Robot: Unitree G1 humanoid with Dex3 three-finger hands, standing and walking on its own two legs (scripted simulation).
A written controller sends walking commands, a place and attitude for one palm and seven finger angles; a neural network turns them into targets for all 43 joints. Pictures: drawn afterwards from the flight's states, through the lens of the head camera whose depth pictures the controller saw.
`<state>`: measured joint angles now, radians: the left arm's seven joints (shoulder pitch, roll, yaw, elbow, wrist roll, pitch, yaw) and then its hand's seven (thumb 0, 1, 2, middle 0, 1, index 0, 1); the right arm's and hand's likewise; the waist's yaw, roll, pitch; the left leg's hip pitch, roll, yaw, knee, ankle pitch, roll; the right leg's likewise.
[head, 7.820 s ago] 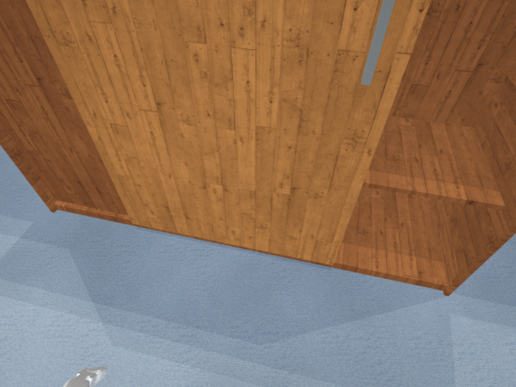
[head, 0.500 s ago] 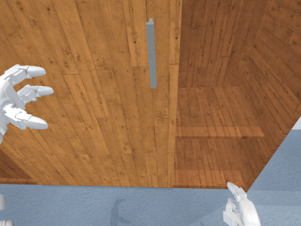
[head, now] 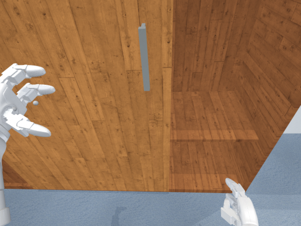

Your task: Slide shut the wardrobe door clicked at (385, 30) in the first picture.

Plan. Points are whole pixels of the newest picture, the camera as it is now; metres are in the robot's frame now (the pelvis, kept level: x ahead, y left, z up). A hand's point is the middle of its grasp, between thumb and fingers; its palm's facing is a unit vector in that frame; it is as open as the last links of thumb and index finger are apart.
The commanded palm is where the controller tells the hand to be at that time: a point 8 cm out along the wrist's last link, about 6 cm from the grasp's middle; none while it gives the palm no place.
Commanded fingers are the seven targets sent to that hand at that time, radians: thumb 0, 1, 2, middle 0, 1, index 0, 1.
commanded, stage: move the hooked fingers beside the handle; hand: left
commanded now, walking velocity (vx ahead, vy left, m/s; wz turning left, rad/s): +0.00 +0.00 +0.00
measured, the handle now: (145, 59) +0.52 +0.08 +0.23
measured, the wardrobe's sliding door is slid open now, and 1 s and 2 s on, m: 0.47 0.47 0.47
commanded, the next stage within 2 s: none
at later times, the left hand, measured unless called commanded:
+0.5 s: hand (64, 88) +0.33 +0.24 +0.25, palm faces +0.12 -0.99 -0.05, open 14.0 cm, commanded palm +0.29 +0.27 +0.25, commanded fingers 0.00 -0.50 0.30 -0.30 -1.20 -0.30 -1.20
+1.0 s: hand (99, 79) +0.37 +0.17 +0.25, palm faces +0.05 -1.00 +0.00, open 14.0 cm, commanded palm +0.36 +0.22 +0.24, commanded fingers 0.00 -0.50 0.30 -0.30 -1.20 -0.30 -1.20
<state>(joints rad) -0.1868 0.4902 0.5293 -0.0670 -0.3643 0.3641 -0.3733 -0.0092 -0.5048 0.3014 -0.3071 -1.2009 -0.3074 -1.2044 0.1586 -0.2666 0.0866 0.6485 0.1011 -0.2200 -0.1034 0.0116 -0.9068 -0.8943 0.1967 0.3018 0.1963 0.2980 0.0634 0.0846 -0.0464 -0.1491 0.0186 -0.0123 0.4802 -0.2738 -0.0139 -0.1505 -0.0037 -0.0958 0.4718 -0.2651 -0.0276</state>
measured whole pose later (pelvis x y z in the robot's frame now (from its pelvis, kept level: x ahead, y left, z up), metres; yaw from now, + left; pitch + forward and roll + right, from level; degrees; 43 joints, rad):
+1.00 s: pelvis +0.00 +0.01 +0.00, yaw -1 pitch -2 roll +0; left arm -0.54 0.26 0.23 0.12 -0.22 0.42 -0.05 -0.01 -0.51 0.30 -0.30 -1.20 -0.30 -1.20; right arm 0.15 -0.23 0.08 0.68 0.08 -0.13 -0.07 0.01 -0.91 -0.89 0.20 0.30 0.20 0.30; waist 0.03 0.06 -0.03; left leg -0.14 0.00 0.02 0.42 -0.24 0.01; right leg -0.16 -0.02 -0.07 0.43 -0.24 -0.01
